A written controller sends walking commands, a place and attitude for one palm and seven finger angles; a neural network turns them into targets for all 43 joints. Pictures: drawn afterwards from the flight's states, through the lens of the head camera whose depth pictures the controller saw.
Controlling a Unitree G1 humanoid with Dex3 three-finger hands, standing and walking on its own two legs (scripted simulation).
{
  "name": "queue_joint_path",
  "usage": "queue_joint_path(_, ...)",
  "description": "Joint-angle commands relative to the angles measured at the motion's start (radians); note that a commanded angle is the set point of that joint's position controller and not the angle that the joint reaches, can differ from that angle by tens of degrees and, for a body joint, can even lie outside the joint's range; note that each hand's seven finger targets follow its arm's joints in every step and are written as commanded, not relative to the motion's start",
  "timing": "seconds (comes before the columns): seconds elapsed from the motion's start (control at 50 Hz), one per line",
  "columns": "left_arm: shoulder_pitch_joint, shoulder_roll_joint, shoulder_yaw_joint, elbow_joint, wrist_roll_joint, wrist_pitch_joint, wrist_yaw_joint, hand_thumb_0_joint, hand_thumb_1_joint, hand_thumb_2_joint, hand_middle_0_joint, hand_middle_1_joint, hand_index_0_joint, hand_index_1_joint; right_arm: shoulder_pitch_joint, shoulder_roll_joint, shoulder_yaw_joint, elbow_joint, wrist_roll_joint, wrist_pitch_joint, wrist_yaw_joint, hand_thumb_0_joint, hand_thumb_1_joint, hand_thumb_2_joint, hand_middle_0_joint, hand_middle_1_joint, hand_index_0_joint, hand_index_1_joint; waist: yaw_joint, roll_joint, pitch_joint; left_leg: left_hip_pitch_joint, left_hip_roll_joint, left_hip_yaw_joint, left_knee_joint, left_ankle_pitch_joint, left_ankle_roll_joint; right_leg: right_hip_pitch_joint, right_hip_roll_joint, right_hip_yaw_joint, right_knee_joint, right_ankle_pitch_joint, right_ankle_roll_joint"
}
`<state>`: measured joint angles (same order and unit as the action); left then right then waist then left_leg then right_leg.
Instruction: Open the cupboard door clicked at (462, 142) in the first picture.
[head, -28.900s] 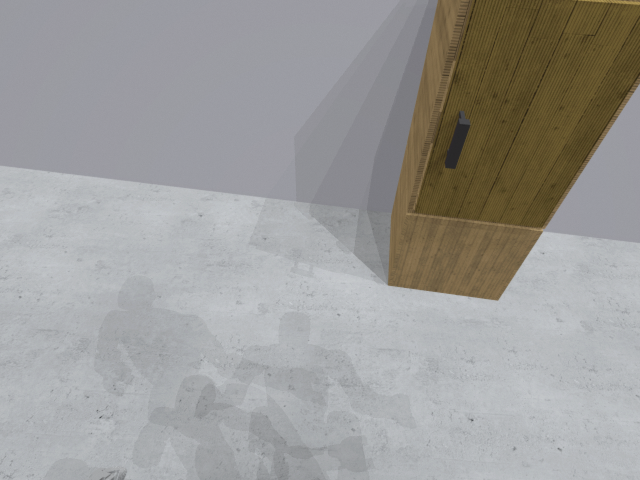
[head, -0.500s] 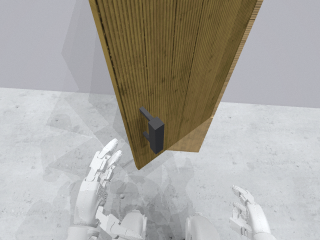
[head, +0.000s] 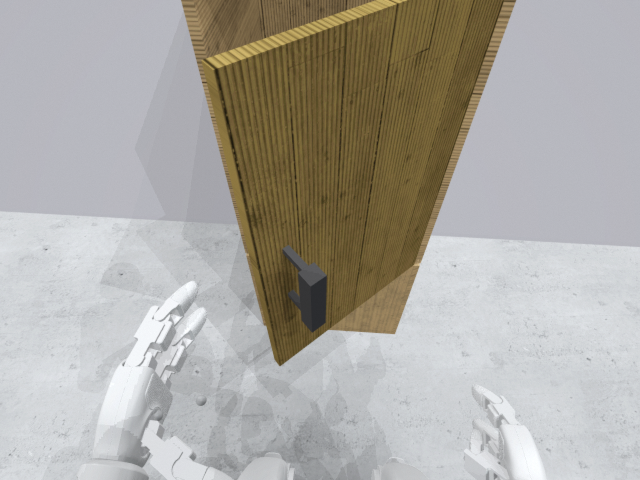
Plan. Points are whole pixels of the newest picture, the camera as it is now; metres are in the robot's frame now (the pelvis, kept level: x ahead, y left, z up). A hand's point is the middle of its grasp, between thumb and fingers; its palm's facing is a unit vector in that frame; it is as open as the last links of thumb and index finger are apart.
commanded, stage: draw the hand back to the body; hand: left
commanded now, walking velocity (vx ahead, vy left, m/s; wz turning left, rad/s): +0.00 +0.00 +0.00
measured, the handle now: (302, 288) +0.36 +0.05 +0.02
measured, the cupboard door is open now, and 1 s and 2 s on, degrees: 43 43 43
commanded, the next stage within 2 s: step back with the hand held close in 1.22 s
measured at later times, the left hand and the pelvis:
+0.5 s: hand (75, 352) +0.21 +0.22 +0.16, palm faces +0.27 -0.89 -0.36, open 13.2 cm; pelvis +0.03 +0.01 +0.06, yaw +0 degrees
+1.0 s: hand out of the picture +0.22 +0.28 +0.25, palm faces +0.47 -0.79 -0.38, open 7.9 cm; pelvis +0.03 +0.01 +0.08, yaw -1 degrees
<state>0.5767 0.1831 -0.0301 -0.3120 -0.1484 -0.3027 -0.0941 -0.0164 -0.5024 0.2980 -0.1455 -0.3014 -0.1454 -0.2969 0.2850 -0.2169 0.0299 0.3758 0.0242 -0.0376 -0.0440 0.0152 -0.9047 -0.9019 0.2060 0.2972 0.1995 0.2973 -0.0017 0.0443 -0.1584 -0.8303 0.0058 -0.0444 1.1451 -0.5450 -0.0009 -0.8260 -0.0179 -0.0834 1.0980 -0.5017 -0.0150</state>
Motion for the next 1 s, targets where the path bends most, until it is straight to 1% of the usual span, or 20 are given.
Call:
queue_joint_path(0.0, -0.021, 0.086, 0.074, -0.238, -0.035, -0.049, -0.016, 0.0, -0.5, 0.3, -0.15, -0.3, -0.15, -0.3, -0.066, -0.111, -0.055, -0.179, 0.007, -0.068, -0.019, 0.0, -0.9, -0.9, 0.2, 0.3, 0.2, 0.3, -0.015, -0.023, -0.094, 0.111, -0.033, 0.011, -0.226, 0.137, 0.021, 0.182, 0.03, 0.023, -0.233, 0.089, -0.002)
queue_joint_path(0.08, 0.019, 0.133, 0.154, -0.258, -0.065, -0.03, -0.026, 0.0, -0.395, 0.345, -0.154, -0.3, -0.154, -0.3, -0.064, -0.109, -0.056, -0.166, 0.015, -0.076, -0.022, 0.0, -0.9, -0.9, 0.2, 0.3, 0.2, 0.3, 0.004, -0.008, -0.112, 0.16, -0.03, 0.015, -0.259, 0.203, 0.02, 0.255, 0.035, 0.019, -0.256, 0.164, -0.004)
queue_joint_path(0.12, 0.019, 0.131, 0.158, -0.279, -0.08, -0.018, -0.042, 0.0, -0.325, 0.375, -0.156, -0.3, -0.156, -0.3, -0.064, -0.108, -0.055, -0.164, 0.021, -0.083, -0.022, 0.0, -0.9, -0.9, 0.2, 0.3, 0.2, 0.3, -0.002, -0.003, -0.093, 0.185, -0.027, 0.016, -0.276, 0.22, 0.019, 0.262, 0.037, 0.013, -0.27, 0.191, 0.0)
queue_joint_path(0.14, 0.061, 0.278, 0.19, -0.313, 0.053, 0.072, 0.073, 0.0, -0.29, 0.39, -0.158, -0.3, -0.158, -0.3, -0.059, -0.104, -0.058, -0.172, 0.011, -0.057, -0.054, 0.0, -0.9, -0.9, 0.2, 0.3, 0.2, 0.3, 0.057, 0.033, -0.135, 0.225, -0.008, 0.033, -0.344, 0.256, 0.018, 0.327, 0.005, 0.071, -0.317, 0.214, -0.016)
queue_joint_path(0.16, 0.086, 0.2, 0.155, -0.342, 0.065, 0.124, 0.123, 0.0, -0.255, 0.405, -0.159, -0.3, -0.159, -0.3, -0.057, -0.085, -0.046, -0.185, 0.01, -0.048, -0.065, 0.0, -0.9, -0.9, 0.2, 0.3, 0.2, 0.3, 0.029, 0.031, -0.087, 0.247, -0.011, 0.034, -0.359, 0.273, 0.019, 0.325, 0.004, 0.054, -0.332, 0.231, -0.011)
queue_joint_path(0.18, 0.072, 0.182, 0.142, -0.34, 0.08, 0.164, 0.151, 0.0, -0.22, 0.42, -0.16, -0.3, -0.16, -0.3, -0.056, -0.088, -0.041, -0.171, 0.007, -0.044, -0.068, 0.0, -0.9, -0.9, 0.2, 0.3, 0.2, 0.3, 0.029, 0.038, -0.067, 0.26, -0.009, 0.029, -0.371, 0.294, 0.018, 0.345, 0.006, 0.046, -0.346, 0.247, -0.012)
queue_joint_path(0.2, 0.089, 0.172, 0.134, -0.318, 0.089, 0.193, 0.171, 0.0, -0.185, 0.435, -0.161, -0.3, -0.161, -0.3, -0.052, -0.086, -0.039, -0.158, 0.006, -0.038, -0.071, 0.0, -0.9, -0.9, 0.2, 0.3, 0.2, 0.3, 0.017, 0.007, -0.032, 0.273, -0.004, 0.031, -0.378, 0.304, 0.02, 0.349, 0.007, 0.039, -0.36, 0.256, -0.006)
queue_joint_path(0.28, 0.021, 0.225, 0.18, -0.342, 0.108, 0.236, 0.222, 0.0, -0.045, 0.495, -0.166, -0.3, -0.166, -0.3, -0.071, -0.096, -0.024, -0.131, 0.0, -0.046, -0.083, 0.0, -0.9, -0.9, 0.2, 0.3, 0.2, 0.3, 0.019, -0.013, -0.012, 0.354, 0.0, 0.023, -0.439, 0.331, 0.024, 0.413, 0.007, 0.03, -0.423, 0.275, -0.004)
queue_joint_path(0.34, -0.019, 0.224, 0.187, -0.34, 0.115, 0.244, 0.238, 0.0, 0.06, 0.54, -0.17, -0.3, -0.17, -0.3, -0.081, -0.099, -0.017, -0.11, -0.001, -0.066, -0.089, 0.0, -0.9, -0.9, 0.2, 0.3, 0.2, 0.3, 0.02, -0.008, 0.021, 0.416, 0.005, 0.015, -0.497, 0.317, 0.023, 0.437, 0.006, 0.024, -0.462, 0.252, -0.002)
queue_joint_path(0.38, -0.04, 0.253, 0.228, -0.348, 0.114, 0.242, 0.246, 0.0, 0.13, 0.57, -0.173, -0.3, -0.173, -0.3, -0.098, -0.103, -0.015, -0.09, -0.004, -0.083, -0.091, 0.0, -0.9, -0.9, 0.2, 0.3, 0.2, 0.3, 0.032, -0.007, 0.013, 0.449, 0.003, 0.017, -0.526, 0.345, 0.023, 0.492, 0.004, 0.024, -0.487, 0.281, -0.004)
queue_joint_path(0.5, -0.052, 0.262, 0.291, -0.33, 0.106, 0.234, 0.243, 0.0, 0.34, 0.66, -0.18, -0.3, -0.18, -0.3, -0.134, -0.095, -0.009, -0.034, -0.006, -0.115, -0.078, 0.0, -0.9, -0.9, 0.2, 0.3, 0.2, 0.3, 0.045, 0.011, 0.077, 0.523, 0.009, 0.021, -0.615, 0.422, 0.014, 0.581, 0.005, 0.019, -0.557, 0.346, -0.002)
queue_joint_path(0.52, -0.06, 0.27, 0.311, -0.327, 0.104, 0.23, 0.242, 0.0, 0.375, 0.675, -0.181, -0.3, -0.181, -0.3, -0.137, -0.095, -0.011, -0.024, -0.008, -0.119, -0.077, 0.0, -0.9, -0.9, 0.2, 0.3, 0.2, 0.3, 0.047, -0.002, 0.075, 0.536, 0.009, 0.024, -0.625, 0.431, 0.014, 0.595, 0.007, 0.02, -0.569, 0.359, -0.001)
queue_joint_path(0.56, -0.074, 0.276, 0.335, -0.338, 0.102, 0.22, 0.24, 0.0, 0.445, 0.705, -0.184, -0.3, -0.184, -0.3, -0.143, -0.095, -0.011, -0.009, -0.01, -0.128, -0.07, 0.0, -0.9, -0.9, 0.2, 0.3, 0.2, 0.3, 0.05, 0.026, 0.076, 0.562, 0.01, 0.026, -0.65, 0.461, 0.01, 0.625, 0.008, 0.019, -0.588, 0.379, -0.003)
queue_joint_path(0.6, -0.091, 0.291, 0.36, -0.348, 0.1, 0.211, 0.239, 0.0, 0.515, 0.735, -0.186, -0.3, -0.186, -0.3, -0.158, -0.097, -0.013, 0.004, -0.012, -0.137, -0.066, 0.0, -0.9, -0.9, 0.2, 0.3, 0.2, 0.3, 0.055, 0.009, 0.072, 0.585, 0.014, 0.023, -0.671, 0.494, 0.008, 0.652, 0.009, 0.02, -0.603, 0.399, -0.002)
queue_joint_path(0.66, -0.125, 0.308, 0.402, -0.349, 0.098, 0.2, 0.238, 0.0, 0.62, 0.78, -0.19, -0.3, -0.19, -0.3, -0.165, -0.098, -0.016, 0.026, -0.014, -0.144, -0.06, 0.0, -0.9, -0.9, 0.2, 0.3, 0.2, 0.3, 0.057, 0.032, 0.086, 0.609, 0.014, 0.031, -0.699, 0.502, 0.005, 0.673, 0.012, 0.019, -0.631, 0.409, -0.001)
queue_joint_path(0.78, -0.17, 0.359, 0.503, -0.309, 0.088, 0.181, 0.241, 0.0, 0.83, 0.87, -0.198, -0.3, -0.198, -0.3, -0.194, -0.103, -0.026, 0.061, -0.017, -0.15, -0.056, 0.0, -0.9, -0.9, 0.2, 0.3, 0.2, 0.3, 0.072, 0.02, 0.109, 0.633, 0.012, 0.043, -0.741, 0.494, 0.008, 0.718, 0.016, 0.027, -0.681, 0.427, -0.004)
queue_joint_path(0.82, -0.213, 0.365, 0.517, -0.351, 0.086, 0.168, 0.241, 0.0, 0.9, 0.9, -0.2, -0.3, -0.2, -0.3, -0.193, -0.101, -0.029, 0.069, -0.017, -0.151, -0.053, 0.0, -0.9, -0.9, 0.2, 0.3, 0.2, 0.3, 0.068, 0.072, 0.084, 0.663, 0.012, 0.047, -0.749, 0.519, 0.004, 0.73, 0.013, 0.03, -0.683, 0.441, -0.003)
queue_joint_path(0.88, -0.149, 0.29, 0.458, -0.251, 0.084, 0.176, 0.226, 0.0, 0.9, 0.9, -0.2, -0.3, -0.2, -0.3, -0.2, -0.107, -0.037, 0.078, -0.016, -0.147, -0.044, 0.0, -0.9, -0.9, 0.2, 0.3, 0.2, 0.3, 0.065, -0.007, 0.138, 0.659, 0.019, 0.048, -0.763, 0.513, 0.009, 0.715, 0.019, 0.025, -0.706, 0.434, 0.002)
queue_joint_path(0.9, -0.155, 0.282, 0.444, -0.252, 0.081, 0.179, 0.223, 0.0, 0.9, 0.9, -0.2, -0.3, -0.2, -0.3, -0.201, -0.109, -0.038, 0.076, -0.017, -0.14, -0.041, 0.0, -0.9, -0.9, 0.2, 0.3, 0.2, 0.3, 0.062, 0.0, 0.144, 0.663, 0.018, 0.051, -0.769, 0.5, 0.011, 0.718, 0.016, 0.028, -0.71, 0.426, 0.005)
queue_joint_path(0.98, -0.189, 0.341, 0.491, -0.29, 0.087, 0.169, 0.229, 0.0, 0.9, 0.9, -0.2, -0.3, -0.2, -0.3, -0.211, -0.114, -0.043, 0.079, -0.022, -0.138, -0.047, 0.0, -0.9, -0.9, 0.2, 0.3, 0.2, 0.3, 0.071, -0.004, 0.102, 0.678, 0.01, 0.053, -0.776, 0.475, 0.016, 0.745, 0.017, 0.033, -0.721, 0.419, 0.003)
